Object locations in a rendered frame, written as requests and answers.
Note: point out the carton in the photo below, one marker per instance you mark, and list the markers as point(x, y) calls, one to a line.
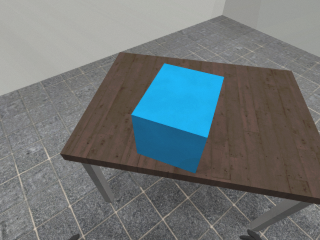
point(171, 123)

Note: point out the table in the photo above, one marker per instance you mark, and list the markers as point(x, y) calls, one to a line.
point(262, 138)

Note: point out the robot right hand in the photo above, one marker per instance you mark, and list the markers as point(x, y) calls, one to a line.
point(252, 236)

